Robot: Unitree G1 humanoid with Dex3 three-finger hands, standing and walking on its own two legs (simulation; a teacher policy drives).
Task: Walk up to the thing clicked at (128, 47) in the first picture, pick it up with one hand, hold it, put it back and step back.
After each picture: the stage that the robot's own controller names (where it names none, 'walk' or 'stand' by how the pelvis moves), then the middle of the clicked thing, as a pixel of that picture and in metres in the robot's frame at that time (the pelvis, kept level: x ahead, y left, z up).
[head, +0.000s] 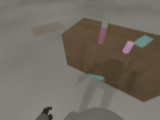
stand; (127, 47) +0.76 -0.34 -0.04
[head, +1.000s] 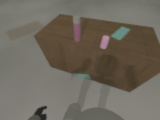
walk; (104, 42) +0.72 -0.05 -0.01
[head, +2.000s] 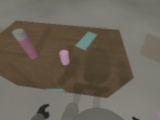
stand; (64, 57) +0.45 +0.25 +0.00
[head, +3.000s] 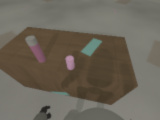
stand; (70, 62) +0.45 +0.21 -0.03
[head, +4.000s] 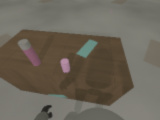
stand; (65, 65) +0.42 +0.24 -0.04
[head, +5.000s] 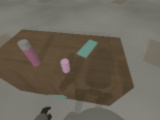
stand; (65, 66) +0.42 +0.24 -0.04
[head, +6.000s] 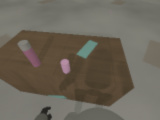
stand; (65, 66) +0.41 +0.24 -0.04
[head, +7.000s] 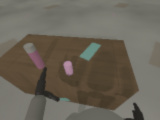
rise first; (68, 68) +0.40 +0.23 -0.03
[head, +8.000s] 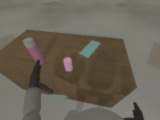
go down; (68, 64) +0.43 +0.23 -0.02
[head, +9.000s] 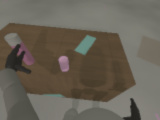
go down; (64, 64) +0.41 +0.22 +0.00
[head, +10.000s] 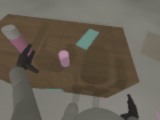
close in; (64, 59) +0.42 +0.21 +0.02
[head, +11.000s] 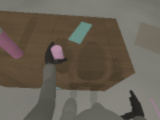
close; (58, 54) +0.44 +0.23 +0.04
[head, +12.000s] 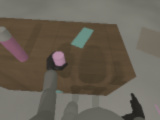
lift; (59, 60) +0.38 +0.21 +0.07
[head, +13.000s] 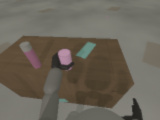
lift; (65, 60) +0.33 +0.18 +0.18
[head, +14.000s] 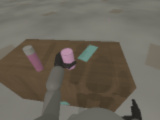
hold; (68, 59) +0.34 +0.16 +0.19
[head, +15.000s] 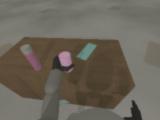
hold; (66, 62) +0.33 +0.18 +0.16
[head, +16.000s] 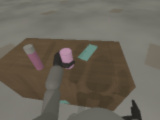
crouch; (67, 58) +0.34 +0.17 +0.18
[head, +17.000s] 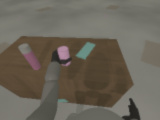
crouch; (64, 56) +0.39 +0.20 +0.15
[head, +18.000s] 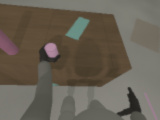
lower; (52, 52) +0.44 +0.24 +0.04
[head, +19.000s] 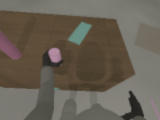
lower; (55, 57) +0.41 +0.23 +0.04
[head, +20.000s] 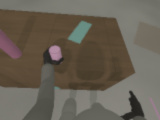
lower; (56, 55) +0.42 +0.23 +0.04
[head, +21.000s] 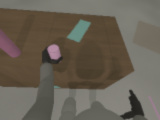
lower; (55, 54) +0.43 +0.23 +0.05
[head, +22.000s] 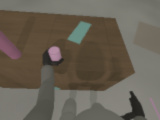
loosen; (55, 56) +0.42 +0.23 +0.04
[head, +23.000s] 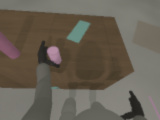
withdraw; (54, 56) +0.42 +0.23 +0.04
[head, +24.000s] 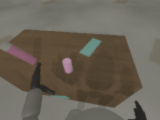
sink last; (67, 65) +0.40 +0.23 +0.00
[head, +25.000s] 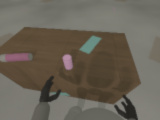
stand; (68, 62) +0.42 +0.23 +0.01
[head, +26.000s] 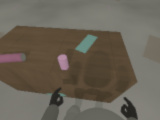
stand; (63, 62) +0.42 +0.23 +0.02
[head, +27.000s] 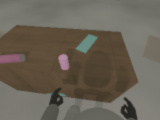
stand; (64, 62) +0.41 +0.23 +0.02
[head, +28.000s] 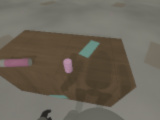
stand; (68, 66) +0.42 +0.22 -0.03
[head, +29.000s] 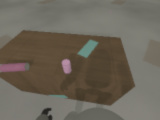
stand; (66, 66) +0.41 +0.23 -0.04
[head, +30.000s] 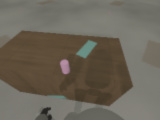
stand; (65, 67) +0.41 +0.24 -0.04
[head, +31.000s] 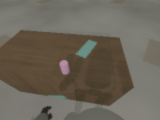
walk; (64, 67) +0.40 +0.24 -0.04
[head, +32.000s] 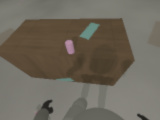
walk; (70, 47) +0.58 +0.24 -0.02
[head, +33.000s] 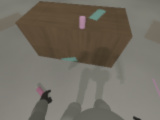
walk; (82, 22) +0.93 +0.17 -0.01
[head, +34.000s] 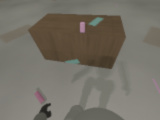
stand; (82, 27) +1.05 +0.21 -0.02
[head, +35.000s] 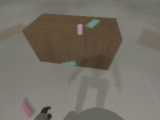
stand; (80, 29) +1.02 +0.21 -0.04
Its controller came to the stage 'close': yes
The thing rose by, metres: 0.23
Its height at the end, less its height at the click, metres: +0.00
